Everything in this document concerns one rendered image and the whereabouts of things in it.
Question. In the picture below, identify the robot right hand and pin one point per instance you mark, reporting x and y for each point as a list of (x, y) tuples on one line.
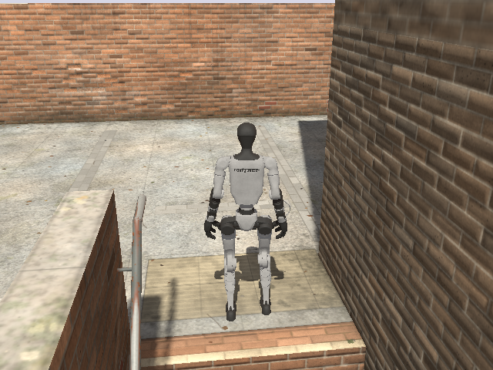
[(282, 227)]

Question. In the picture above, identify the right robot forearm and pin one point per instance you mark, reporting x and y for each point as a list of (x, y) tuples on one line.
[(279, 208)]

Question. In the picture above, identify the robot right foot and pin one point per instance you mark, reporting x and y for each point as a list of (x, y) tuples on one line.
[(265, 307)]

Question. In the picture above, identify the robot left hand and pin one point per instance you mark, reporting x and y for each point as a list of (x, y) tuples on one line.
[(208, 228)]

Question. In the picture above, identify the robot left upper arm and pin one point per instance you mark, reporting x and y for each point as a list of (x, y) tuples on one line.
[(219, 176)]

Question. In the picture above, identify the left robot forearm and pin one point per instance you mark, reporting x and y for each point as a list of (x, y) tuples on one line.
[(212, 208)]

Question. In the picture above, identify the left robot shin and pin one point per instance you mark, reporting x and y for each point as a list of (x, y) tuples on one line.
[(230, 281)]

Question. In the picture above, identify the robot right upper arm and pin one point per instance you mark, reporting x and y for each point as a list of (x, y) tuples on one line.
[(273, 177)]

